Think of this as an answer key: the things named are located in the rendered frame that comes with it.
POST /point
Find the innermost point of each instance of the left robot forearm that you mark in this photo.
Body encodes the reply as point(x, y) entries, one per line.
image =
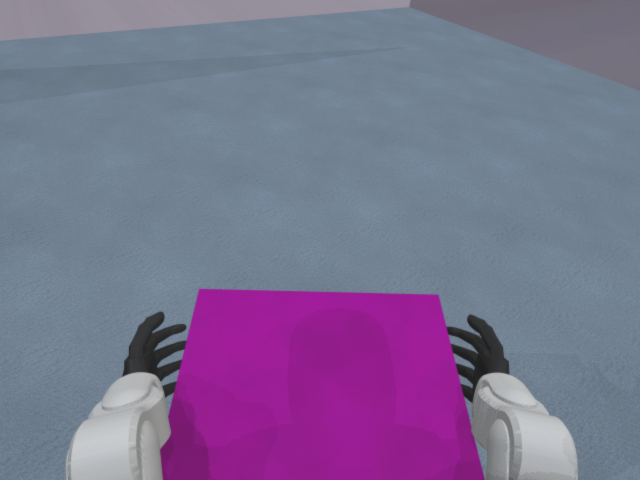
point(122, 438)

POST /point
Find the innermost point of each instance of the right robot hand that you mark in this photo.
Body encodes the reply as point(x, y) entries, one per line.
point(490, 358)

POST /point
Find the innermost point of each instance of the right robot forearm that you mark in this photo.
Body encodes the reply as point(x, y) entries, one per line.
point(523, 442)

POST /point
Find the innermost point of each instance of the carton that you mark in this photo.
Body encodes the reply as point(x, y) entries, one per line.
point(298, 385)

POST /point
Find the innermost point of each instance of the left robot hand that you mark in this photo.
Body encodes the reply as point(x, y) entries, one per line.
point(143, 358)

